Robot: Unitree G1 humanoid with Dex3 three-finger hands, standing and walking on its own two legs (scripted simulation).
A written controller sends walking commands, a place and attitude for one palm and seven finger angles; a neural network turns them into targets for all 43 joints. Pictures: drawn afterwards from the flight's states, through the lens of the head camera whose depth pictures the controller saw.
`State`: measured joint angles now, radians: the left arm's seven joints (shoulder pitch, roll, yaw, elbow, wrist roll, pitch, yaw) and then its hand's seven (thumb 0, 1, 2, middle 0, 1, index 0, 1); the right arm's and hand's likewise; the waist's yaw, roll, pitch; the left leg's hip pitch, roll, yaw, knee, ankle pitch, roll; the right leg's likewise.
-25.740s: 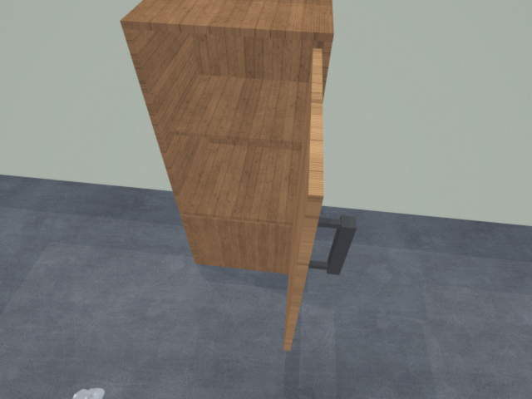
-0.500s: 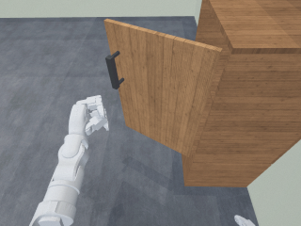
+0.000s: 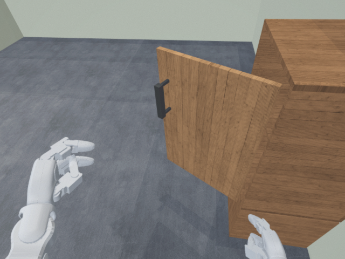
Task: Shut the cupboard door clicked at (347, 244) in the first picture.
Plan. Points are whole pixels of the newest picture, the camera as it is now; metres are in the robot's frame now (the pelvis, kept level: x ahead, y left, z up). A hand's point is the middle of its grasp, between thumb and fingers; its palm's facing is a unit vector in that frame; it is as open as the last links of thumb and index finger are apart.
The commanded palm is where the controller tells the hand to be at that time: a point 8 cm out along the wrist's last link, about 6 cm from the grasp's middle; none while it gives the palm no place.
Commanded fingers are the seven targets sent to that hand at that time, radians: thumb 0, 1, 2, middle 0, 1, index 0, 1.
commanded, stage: draw the hand back to the body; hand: left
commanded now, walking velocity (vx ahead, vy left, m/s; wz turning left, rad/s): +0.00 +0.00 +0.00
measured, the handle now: (164, 99) +0.63 +0.11 +0.02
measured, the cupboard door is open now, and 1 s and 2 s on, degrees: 61 61 61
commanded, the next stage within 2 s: step back with the hand held close in 0.58 s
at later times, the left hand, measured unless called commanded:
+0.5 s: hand (35, 195) +0.17 +0.26 +0.15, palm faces +0.45 -0.80 -0.39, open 7.3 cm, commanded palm +0.13 +0.30 +0.17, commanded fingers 0.00 0.90 0.90 -0.20 -0.30 -0.20 -0.30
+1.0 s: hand (36, 187) +0.19 +0.27 +0.15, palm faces +0.35 -0.80 -0.49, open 7.4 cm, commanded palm +0.13 +0.31 +0.17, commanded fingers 0.00 0.90 0.90 -0.20 -0.30 -0.20 -0.30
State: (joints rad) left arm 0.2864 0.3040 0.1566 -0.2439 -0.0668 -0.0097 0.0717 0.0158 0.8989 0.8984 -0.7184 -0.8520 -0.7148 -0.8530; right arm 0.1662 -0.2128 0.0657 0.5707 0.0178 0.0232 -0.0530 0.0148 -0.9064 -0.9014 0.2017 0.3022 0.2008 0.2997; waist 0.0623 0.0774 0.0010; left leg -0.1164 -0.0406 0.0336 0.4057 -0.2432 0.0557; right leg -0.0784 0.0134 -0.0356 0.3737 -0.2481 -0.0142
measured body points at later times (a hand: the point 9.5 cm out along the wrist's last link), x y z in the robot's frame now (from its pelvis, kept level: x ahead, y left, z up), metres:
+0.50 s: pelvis -0.01 +0.00 +0.00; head -0.04 -0.02 +0.45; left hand +0.14 +0.30 +0.17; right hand +0.17 -0.22 -0.09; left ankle -0.01 +0.08 -0.74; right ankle -0.03 -0.11 -0.74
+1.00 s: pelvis -0.02 +0.02 +0.00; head -0.01 +0.00 +0.45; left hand +0.17 +0.31 +0.18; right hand +0.15 -0.24 -0.09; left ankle -0.01 +0.08 -0.74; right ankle -0.03 -0.11 -0.74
